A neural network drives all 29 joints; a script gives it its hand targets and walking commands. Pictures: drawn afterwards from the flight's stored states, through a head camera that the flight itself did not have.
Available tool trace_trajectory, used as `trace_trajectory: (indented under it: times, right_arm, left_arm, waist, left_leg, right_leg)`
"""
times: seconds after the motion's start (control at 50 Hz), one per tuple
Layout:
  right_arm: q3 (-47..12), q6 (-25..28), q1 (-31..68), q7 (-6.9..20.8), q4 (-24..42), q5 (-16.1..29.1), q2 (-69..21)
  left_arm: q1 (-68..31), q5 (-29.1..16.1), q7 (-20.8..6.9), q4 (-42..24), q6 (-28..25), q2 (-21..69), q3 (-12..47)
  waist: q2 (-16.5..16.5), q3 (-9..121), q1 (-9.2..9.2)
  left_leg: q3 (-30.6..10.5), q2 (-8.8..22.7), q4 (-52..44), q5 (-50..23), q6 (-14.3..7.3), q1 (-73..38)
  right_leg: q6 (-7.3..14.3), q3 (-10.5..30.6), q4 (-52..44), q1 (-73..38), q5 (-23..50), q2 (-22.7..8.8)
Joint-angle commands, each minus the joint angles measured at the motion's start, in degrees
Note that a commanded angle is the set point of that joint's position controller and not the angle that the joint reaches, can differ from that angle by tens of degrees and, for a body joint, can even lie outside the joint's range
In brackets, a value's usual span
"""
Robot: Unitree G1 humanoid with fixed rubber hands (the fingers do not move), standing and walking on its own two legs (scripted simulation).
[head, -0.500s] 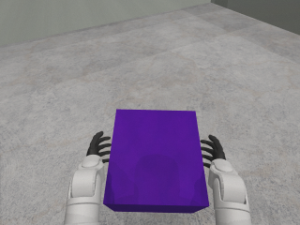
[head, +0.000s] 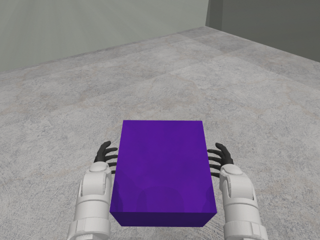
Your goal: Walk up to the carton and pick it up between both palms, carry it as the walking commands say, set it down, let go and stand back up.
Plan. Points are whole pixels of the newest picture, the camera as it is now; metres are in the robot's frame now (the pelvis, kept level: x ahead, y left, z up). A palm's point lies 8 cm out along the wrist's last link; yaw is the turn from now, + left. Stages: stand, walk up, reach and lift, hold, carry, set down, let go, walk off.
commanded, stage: hold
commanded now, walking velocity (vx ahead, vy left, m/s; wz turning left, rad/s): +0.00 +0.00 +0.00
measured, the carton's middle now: (162, 172) +0.33 +0.03 -0.03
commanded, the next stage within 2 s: set down in 0.10 s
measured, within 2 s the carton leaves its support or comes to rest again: neither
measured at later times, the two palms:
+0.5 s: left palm (101, 180) +0.27 +0.19 +0.01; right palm (219, 173) +0.32 -0.14 +0.00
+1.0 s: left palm (103, 189) +0.29 +0.21 -0.07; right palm (208, 182) +0.34 -0.12 -0.08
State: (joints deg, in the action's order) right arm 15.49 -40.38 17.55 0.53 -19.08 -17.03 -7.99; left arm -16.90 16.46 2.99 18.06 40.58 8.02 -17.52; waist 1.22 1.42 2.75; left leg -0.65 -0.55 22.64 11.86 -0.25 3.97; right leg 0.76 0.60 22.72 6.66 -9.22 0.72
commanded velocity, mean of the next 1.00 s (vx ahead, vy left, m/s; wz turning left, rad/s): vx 0.00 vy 0.00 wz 0.00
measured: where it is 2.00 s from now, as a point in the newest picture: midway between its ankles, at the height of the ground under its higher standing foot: outside the picture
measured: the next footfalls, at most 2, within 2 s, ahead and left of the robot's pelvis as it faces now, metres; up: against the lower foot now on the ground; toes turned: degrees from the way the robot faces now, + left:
none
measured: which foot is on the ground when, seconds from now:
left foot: down 0.00-1.00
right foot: down 0.00-1.00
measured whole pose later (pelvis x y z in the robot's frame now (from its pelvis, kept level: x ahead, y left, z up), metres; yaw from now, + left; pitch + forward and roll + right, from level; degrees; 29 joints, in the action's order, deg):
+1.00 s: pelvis -0.01 -0.01 -0.03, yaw +0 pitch +15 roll +0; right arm 20.7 -18.7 25.3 -2.0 -32.8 -17.8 -7.9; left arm -22.6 15.5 -1.9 29.3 19.5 7.1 -25.7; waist -0.4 2.9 6.0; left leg -2.7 -1.4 40.6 16.5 0.6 39.1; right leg 0.9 2.4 39.6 41.3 -13.3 2.3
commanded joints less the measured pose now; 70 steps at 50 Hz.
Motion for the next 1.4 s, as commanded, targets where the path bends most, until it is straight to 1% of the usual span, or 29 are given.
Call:
trace_trajectory:
  times: [0.0, 0.08, 0.1, 0.12, 0.14, 0.16, 0.2, 0.26, 0.28, 0.3, 0.36, 0.42, 0.48, 0.52, 0.56, 0.66, 0.76, 0.86, 0.94, 1.1, 1.24, 1.38]
  right_arm:
    - [-31.5, 2.8, 32.9, 18.0, 0.2, 16.9, -52.2]
    - [-31.8, 2.7, 33.1, 18.3, 1.0, 17.5, -53.2]
    - [-37.6, 2.6, 32.8, 19.1, 1.2, 20.1, -55.7]
    - [-36.8, 2.8, 31.9, 19.0, 1.1, 20.1, -55.3]
    - [-35.4, 3.1, 30.7, 18.8, -0.4, 19.2, -54.1]
    - [-34.1, 3.5, 30.2, 18.6, -1.2, 18.5, -53.3]
    - [-32.2, 4.8, 29.6, 18.2, -1.7, 17.2, -52.2]
    - [-28.6, 6.2, 28.2, 17.1, -2.5, 14.1, -51.4]
    - [-27.7, 6.7, 27.9, 16.7, -2.7, 13.3, -51.1]
    - [-27.3, 7.1, 27.8, 16.4, -2.7, 12.8, -50.9]
    - [-27.1, 8.4, 27.8, 15.4, -2.9, 12.3, -51.6]
    - [-27.4, 9.6, 27.3, 14.9, -4.2, 12.2, -52.3]
    - [-27.6, 11.2, 26.9, 14.7, -5.9, 11.9, -52.5]
    - [-27.5, 12.4, 26.7, 14.4, -6.9, 11.6, -52.3]
    - [-27.1, 13.8, 26.7, 14.1, -7.9, 11.1, -52.0]
    - [-25.6, 17.3, 27.4, 12.9, -10.3, 9.7, -50.7]
    - [-24.7, 20.5, 29.0, 12.0, -12.4, 8.5, -49.7]
    - [-24.2, 23.1, 31.4, 12.0, -14.1, 7.5, -49.1]
    - [-24.0, 24.2, 34.7, 12.6, -15.4, 7.3, -49.5]
    - [-23.8, 24.5, 42.2, 14.5, -17.9, 7.8, -51.7]
    - [-22.8, 23.7, 46.2, 15.5, -18.9, 7.8, -52.1]
    - [-22.3, 23.6, 48.8, 15.4, -19.1, 7.9, -51.7]
  left_arm:
    - [-33.0, -16.6, -20.6, 2.0, -1.3, 54.0, 32.8]
    - [-33.0, -16.6, -20.8, 1.4, -1.5, 53.8, 32.0]
    - [-25.7, -14.0, -19.3, 1.6, -1.5, 53.9, 27.1]
    - [-26.1, -14.5, -19.2, 1.0, -1.3, 53.2, 28.4]
    - [-26.4, -14.3, -19.2, 1.3, -1.3, 52.6, 27.9]
    - [-26.5, -14.3, -19.2, 1.5, -1.3, 52.6, 27.8]
    - [-27.4, -14.3, -19.6, 0.9, -1.9, 52.3, 28.4]
    - [-30.0, -14.9, -20.6, 0.0, -3.1, 51.2, 30.4]
    - [-30.6, -15.1, -20.8, -0.2, -3.6, 50.9, 30.7]
    - [-30.8, -15.2, -21.0, -0.2, -4.2, 50.6, 30.7]
    - [-30.3, -14.6, -21.3, 0.6, -6.1, 49.6, 29.9]
    - [-28.6, -13.2, -21.1, 1.9, -7.9, 48.4, 28.1]
    - [-27.0, -11.7, -20.8, 3.2, -9.7, 47.3, 26.5]
    - [-26.4, -10.9, -20.7, 4.1, -11.0, 46.7, 25.6]
    - [-26.1, -10.2, -20.7, 5.0, -12.2, 46.1, 24.9]
    - [-27.0, -9.2, -20.7, 7.2, -15.6, 44.6, 23.4]
    - [-29.0, -9.2, -20.7, 9.6, -19.0, 44.4, 22.6]
    - [-32.0, -9.9, -20.5, 11.5, -21.6, 45.4, 22.7]
    - [-34.9, -9.8, -20.3, 12.7, -23.0, 46.2, 22.4]
    - [-42.3, -9.7, -20.7, 12.7, -23.5, 48.1, 22.1]
    - [-46.8, -9.8, -21.7, 12.5, -22.3, 48.7, 21.4]
    - [-49.3, -9.7, -22.4, 13.2, -21.8, 48.5, 20.6]
  waist:
    - [1.6, 10.2, -0.8]
    - [0.3, 11.4, -0.09]
    - [-0.2, 12.2, 10.01]
    - [0.0, 12.4, 8.13]
    - [-0.3, 11.3, 6.92]
    - [0.1, 10.6, 5.67]
    - [0.8, 10.2, 4.04]
    - [0.9, 10.4, 0.57]
    - [0.9, 10.6, -0.04]
    - [0.7, 11.0, -0.2]
    - [-0.6, 12.7, 0.27]
    - [-1.8, 14.3, 2.08]
    - [-2.2, 16.0, 3.81]
    - [-2.2, 16.9, 4.56]
    - [-2.1, 17.6, 4.94]
    - [-1.7, 19.6, 4.75]
    - [-1.4, 23.4, 3.9]
    - [-1.4, 27.8, 2.96]
    - [-1.9, 31.2, 3.34]
    - [-2.3, 38.4, 4.49]
    - [-2.8, 43.6, 4.23]
    - [-3.2, 47.3, 4.02]
  left_leg:
    - [-3.1, -1.1, -8.5, 3.7, -1.8, 8.2]
    - [-2.4, -1.5, -7.6, 0.1, -1.8, 7.2]
    - [-3.9, -1.3, -7.6, -6.3, -1.2, 5.1]
    - [-3.8, -1.3, -7.2, -7.5, -0.7, 4.2]
    - [-3.9, -1.0, -7.4, -6.8, -0.7, 3.5]
    - [-4.1, -0.9, -7.5, -5.8, -0.5, 2.9]
    - [-4.2, -1.1, -7.2, -4.4, -0.2, 2.5]
    - [-3.5, -2.3, -5.5, -3.8, 0.2, 3.0]
    - [-3.3, -2.6, -4.9, -3.7, 0.3, 3.3]
    - [-3.1, -2.9, -4.4, -3.9, 0.3, 3.9]
    - [-2.9, -3.4, -3.1, -5.1, 0.1, 5.9]
    - [-2.8, -3.6, -2.2, -6.9, -0.4, 7.5]
    - [-2.7, -3.7, -1.2, -8.7, -0.8, 8.9]
    - [-2.7, -3.9, -0.3, -9.8, -0.9, 10.0]
    - [-2.7, -4.0, 0.8, -10.6, -0.9, 11.4]
    - [-2.6, -4.4, 4.1, -11.2, -0.8, 15.6]
    - [-2.3, -4.5, 8.1, -12.6, -0.5, 20.2]
    - [-2.3, -4.5, 11.8, -12.8, -0.1, 24.4]
    - [-2.2, -4.6, 14.5, -11.3, 0.2, 28.3]
    - [-1.5, -4.8, 20.3, -7.1, 0.8, 35.1]
    - [-0.8, -5.2, 25.0, -4.3, 1.0, 41.0]
    - [-0.3, -5.7, 29.7, -3.1, 1.0, 48.4]
  right_leg:
    - [0.8, 2.3, -1.5, -10.4, 2.5, 4.5]
    - [0.5, 3.2, -1.9, -10.6, 4.6, 4.1]
    - [0.6, 3.7, -3.8, -9.7, 3.3, 3.5]
    - [0.8, 3.9, -4.1, -9.4, 4.0, 3.6]
    - [0.8, 3.8, -4.1, -8.0, 3.2, 3.8]
    - [0.9, 3.8, -4.0, -6.9, 2.3, 3.9]
    - [1.2, 3.6, -3.9, -5.3, 1.1, 3.6]
    - [1.4, 3.8, -3.8, -4.2, 1.0, 3.0]
    - [1.4, 3.8, -3.6, -4.0, 1.0, 2.9]
    - [1.4, 3.9, -3.3, -4.0, 1.3, 2.8]
    - [1.0, 4.1, -2.3, -4.8, 3.6, 2.7]
    - [0.4, 4.5, -1.1, -5.3, 6.2, 2.7]
    - [0.2, 5.0, 0.2, -5.1, 8.4, 2.8]
    - [0.1, 5.3, 1.1, -4.4, 9.6, 2.8]
    - [0.1, 5.5, 2.0, -3.3, 10.7, 2.8]
    - [0.2, 5.8, 5.0, 0.3, 12.4, 3.0]
    - [0.4, 5.5, 9.0, 4.9, 13.0, 3.6]
    - [0.6, 4.6, 12.8, 10.6, 11.4, 4.6]
    - [0.8, 4.0, 15.7, 15.4, 8.6, 5.1]
    - [0.9, 2.9, 21.3, 25.2, 2.6, 5.6]
    - [0.9, 2.0, 26.1, 31.6, -0.3, 6.2]
    - [0.7, 1.5, 30.9, 37.3, -1.1, 6.6]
